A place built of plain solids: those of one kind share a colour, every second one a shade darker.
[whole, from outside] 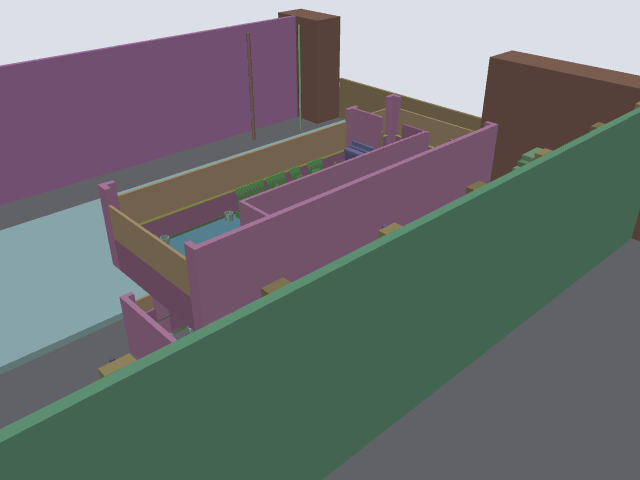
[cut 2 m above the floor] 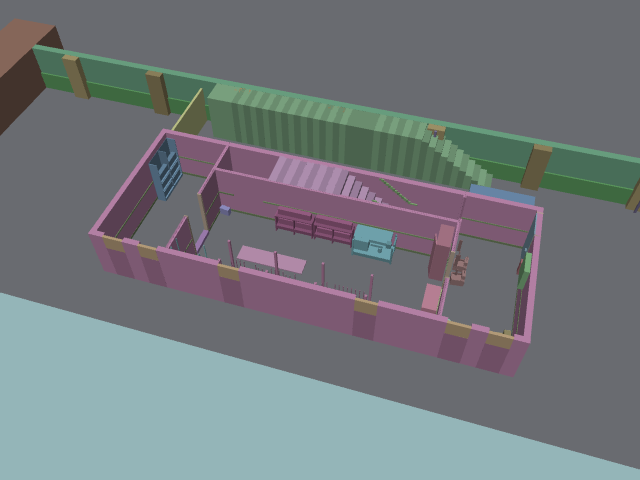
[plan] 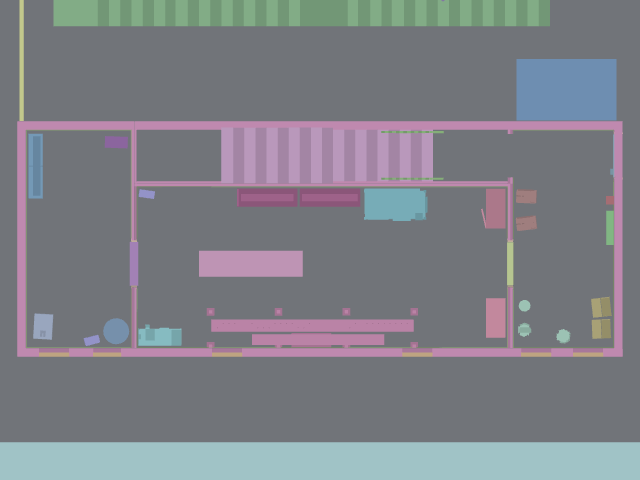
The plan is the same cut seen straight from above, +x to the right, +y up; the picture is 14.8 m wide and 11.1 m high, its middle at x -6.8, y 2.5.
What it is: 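A mechanical signal box beside a railway in a town; below a lobby, the locking room and a lamp room, above the operating floor with its lever frame behind one band of glass and beyond a partition the mess room; one straight stair between walls, met straight on from the door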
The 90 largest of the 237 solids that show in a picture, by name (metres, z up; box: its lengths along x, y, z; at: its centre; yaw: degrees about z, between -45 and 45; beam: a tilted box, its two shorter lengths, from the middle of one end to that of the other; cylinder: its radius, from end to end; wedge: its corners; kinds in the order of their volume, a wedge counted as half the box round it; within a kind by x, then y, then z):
{
 "yard_line_bed_1": {"box": [39.2, 10.1, 0.6], "at": [-4.1, -7.23, 0.0]},
 "yard_line_abut_1": {"box": [2.12, 4.0, 7.08], "at": [-22.64, -15.53, 3.49]},
 "yard_line_abut_2": {"box": [2.12, 10.67, 7.08], "at": [-22.64, 4.96, 3.49]},
 "yard_line_far_1": {"box": [35.25, 0.3, 7.08], "at": [-3.95, -15.83, 3.49]},
 "yard_line_near_1": {"box": [35.25, 0.3, 7.08], "at": [-3.95, 8.59, 3.49]},
 "yard_line_step_1": {"box": [1.02, 1.0, 6.68], "at": [-12.45, 7.94, 3.29]},
 "yard_line_step_2": {"box": [0.28, 1.0, 6.5], "at": [-11.82, 7.94, 3.2]},
 "yard_line_step_3": {"box": [0.28, 1.0, 6.33], "at": [-11.56, 7.94, 3.11]},
 "yard_line_step_4": {"box": [0.28, 1.0, 6.15], "at": [-11.3, 7.94, 3.03]},
 "yard_line_step_5": {"box": [0.28, 1.0, 5.98], "at": [-11.04, 7.94, 2.94]},
 "yard_line_step_6": {"box": [0.28, 1.0, 5.81], "at": [-10.78, 7.94, 2.85]},
 "yard_line_step_7": {"box": [0.28, 1.0, 5.63], "at": [-10.52, 7.94, 2.77]},
 "yard_line_step_8": {"box": [0.28, 1.0, 5.46], "at": [-10.26, 7.94, 2.68]},
 "yard_line_step_9": {"box": [0.28, 1.0, 5.28], "at": [-10.0, 7.94, 2.59]},
 "yard_line_step_10": {"box": [0.28, 1.0, 5.11], "at": [-9.74, 7.94, 2.5]},
 "yard_line_step_11": {"box": [0.28, 1.0, 4.93], "at": [-9.48, 7.94, 2.42]},
 "yard_line_step_12": {"box": [0.28, 1.0, 4.76], "at": [-9.22, 7.94, 2.33]},
 "yard_line_step_13": {"box": [0.28, 1.0, 4.58], "at": [-8.96, 7.94, 2.24]},
 "yard_line_step_14": {"box": [0.28, 1.0, 4.41], "at": [-8.7, 7.94, 2.16]},
 "yard_line_step_15": {"box": [0.28, 1.0, 4.24], "at": [-8.44, 7.94, 2.07]},
 "yard_line_step_16": {"box": [0.28, 1.0, 4.06], "at": [-8.18, 7.94, 1.98]},
 "yard_line_step_17": {"box": [0.28, 1.0, 3.89], "at": [-7.92, 7.94, 1.89]},
 "yard_line_step_18": {"box": [0.28, 1.0, 3.71], "at": [-7.66, 7.94, 1.81]},
 "yard_line_step_19": {"box": [0.28, 1.0, 3.54], "at": [-7.4, 7.94, 1.72]},
 "yard_line_step_20": {"box": [1.12, 1.0, 3.36], "at": [-6.72, 7.94, 1.63]},
 "yard_line_step_21": {"box": [0.28, 1.0, 3.19], "at": [-6.04, 7.94, 1.55]},
 "yard_line_step_22": {"box": [0.28, 1.0, 3.02], "at": [-5.78, 7.94, 1.46]},
 "yard_line_step_23": {"box": [0.28, 1.0, 2.84], "at": [-5.52, 7.94, 1.37]},
 "yard_line_step_24": {"box": [0.28, 1.0, 2.67], "at": [-5.26, 7.94, 1.28]},
 "yard_line_step_25": {"box": [0.28, 1.0, 2.49], "at": [-5.0, 7.94, 1.2]},
 "yard_line_step_26": {"box": [0.28, 1.0, 2.32], "at": [-4.74, 7.94, 1.11]},
 "yard_line_step_27": {"box": [0.28, 1.0, 2.14], "at": [-4.48, 7.94, 1.02]},
 "yard_line_step_28": {"box": [0.28, 1.0, 1.97], "at": [-4.22, 7.94, 0.93]},
 "yard_line_step_29": {"box": [0.28, 1.0, 1.8], "at": [-3.96, 7.94, 0.85]},
 "yard_line_step_30": {"box": [0.28, 1.0, 1.62], "at": [-3.7, 7.94, 0.76]},
 "yard_line_step_31": {"box": [0.28, 1.0, 1.45], "at": [-3.44, 7.94, 0.67]},
 "yard_line_step_32": {"box": [0.28, 1.0, 1.27], "at": [-3.18, 7.94, 0.59]},
 "yard_line_step_33": {"box": [0.28, 1.0, 1.1], "at": [-2.92, 7.94, 0.5]},
 "wall_1": {"box": [0.2, 5.45, 2.5], "at": [-13.7, 2.52, 1.2]},
 "wall_2": {"box": [2.7, 0.2, 2.5], "at": [-12.45, 5.15, 1.2]},
 "wall_3": {"box": [2.7, 0.2, 2.95], "at": [-12.45, 5.15, 5.25]},
 "wall_4": {"box": [0.06, 1.25, 4.08], "at": [-11.07, 4.42, 1.99]},
 "wall_5": {"box": [1.81, 0.2, 2.5], "at": [-10.2, -0.1, 1.2]},
 "wall_6": {"box": [3.71, 0.2, 2.5], "at": [-6.75, -0.1, 1.2]},
 "wall_7": {"box": [8.7, 0.06, 2.5], "at": [-6.75, 3.77, 1.2]},
 "wall_8": {"box": [8.7, 0.06, 2.95], "at": [-6.75, 3.77, 5.25]},
 "wall_9": {"box": [8.7, 0.06, 4.08], "at": [-6.75, 3.83, 1.99]},
 "wall_10": {"box": [8.7, 0.06, 2.95], "at": [-6.75, 3.83, 5.25]},
 "wall_11": {"box": [8.7, 0.2, 4.08], "at": [-6.75, 5.15, 1.99]},
 "wall_12": {"box": [8.7, 0.2, 2.95], "at": [-6.75, 5.15, 5.25]},
 "wall_13": {"box": [10.51, 0.2, 1.2], "at": [-5.55, -0.1, 4.38]},
 "wall_14": {"box": [1.81, 0.2, 2.5], "at": [-3.3, -0.1, 1.2]},
 "wall_15": {"box": [2.6, 0.2, 2.5], "at": [-1.1, 5.15, 1.2]},
 "wall_16": {"box": [2.6, 0.2, 2.95], "at": [-1.1, 5.15, 5.25]},
 "wall_17": {"box": [0.2, 5.45, 2.5], "at": [0.1, 2.52, 1.2]},
 "wall_18": {"box": [0.2, 4.46, 1.2], "at": [0.1, 2.52, 4.38]},
 "stair_1": {"box": [0.28, 1.29, 3.87], "at": [-8.94, 4.46, 1.89]},
 "stair_2": {"box": [0.28, 1.29, 3.67], "at": [-8.69, 4.46, 1.79]},
 "stair_3": {"box": [0.28, 1.29, 3.47], "at": [-8.43, 4.46, 1.69]},
 "stair_4": {"box": [0.28, 1.29, 3.27], "at": [-8.17, 4.46, 1.58]},
 "stair_5": {"box": [0.28, 1.29, 3.07], "at": [-7.92, 4.46, 1.48]},
 "stair_6": {"box": [0.28, 1.29, 2.87], "at": [-7.66, 4.46, 1.38]},
 "stair_7": {"box": [0.28, 1.29, 2.67], "at": [-7.41, 4.46, 1.28]},
 "stair_8": {"box": [0.28, 1.29, 2.46], "at": [-7.15, 4.46, 1.18]},
 "stair_9": {"box": [0.28, 1.29, 2.26], "at": [-6.89, 4.46, 1.08]},
 "stair_10": {"box": [0.28, 1.29, 2.06], "at": [-6.64, 4.46, 0.98]},
 "stair_11": {"box": [0.28, 1.29, 1.86], "at": [-6.38, 4.46, 0.88]},
 "stair_12": {"box": [0.28, 1.29, 1.66], "at": [-6.12, 4.46, 0.78]},
 "stair_13": {"box": [0.28, 1.29, 1.46], "at": [-5.87, 4.46, 0.68]},
 "stair_14": {"box": [0.28, 1.29, 1.26], "at": [-5.61, 4.46, 0.58]},
 "stair_15": {"box": [0.28, 1.29, 1.06], "at": [-5.35, 4.46, 0.48]},
 "stair_16": {"box": [0.28, 1.29, 0.85], "at": [-5.1, 4.46, 0.38]},
 "raised_floor_operating_1": {"box": [11.23, 3.92, 0.25], "at": [-5.55, 1.9, 3.9]},
 "yard_line_near_pier_1": {"box": [0.66, 0.29, 7.08], "at": [-19.62, 8.29, 3.49]},
 "yard_line_near_pier_2": {"box": [0.66, 0.29, 7.08], "at": [-15.7, 8.29, 3.49]},
 "yard_line_near_pier_3": {"box": [0.66, 0.29, 7.08], "at": [-11.79, 8.29, 3.49]},
 "yard_line_near_pier_4": {"box": [0.66, 0.29, 7.08], "at": [-7.87, 8.29, 3.49]},
 "yard_line_near_pier_5": {"box": [0.66, 0.29, 7.08], "at": [-3.95, 8.29, 3.49]},
 "yard_line_near_pier_6": {"box": [0.66, 0.29, 7.08], "at": [-0.04, 8.29, 3.49]},
 "yard_line_near_pier_7": {"box": [0.66, 0.29, 7.08], "at": [3.88, 8.29, 3.49]},
 "yard_line_dark_1": {"box": [0.2, 13.15, 2.9], "at": [-23.8, -6.95, 1.4]},
 "yard_line_bunker_1": {"box": [2.32, 1.43, 1.1], "at": [-1.1, 5.97, 0.5]},
 "window_pane_1": {"box": [0.1, 4.45, 1.21], "at": [-13.75, 2.52, 5.57]},
 "window_pane_2": {"box": [10.5, 0.1, 1.21], "at": [-5.55, -0.15, 5.57]},
 "window_pane_3": {"box": [0.1, 4.45, 1.21], "at": [0.15, 2.52, 5.57]},
 "yard_line_near_plinth_1": {"box": [35.25, 0.07, 0.83], "at": [-3.95, 8.4, 0.36]},
 "cupboard_steel_1": {"box": [0.45, 0.92, 1.88], "at": [-2.74, 0.7, 0.89]},
 "cupboard_steel_2": {"box": [0.45, 0.92, 1.88], "at": [-2.74, 3.23, 0.89]},
 "register_desk_1": {"box": [0.5, 1.18, 1.05], "at": [-10.71, 0.74, 4.5]},
 "yard_line_fence_1": {"box": [0.1, 3.19, 1.65], "at": [-13.7, 6.84, 0.78]}
}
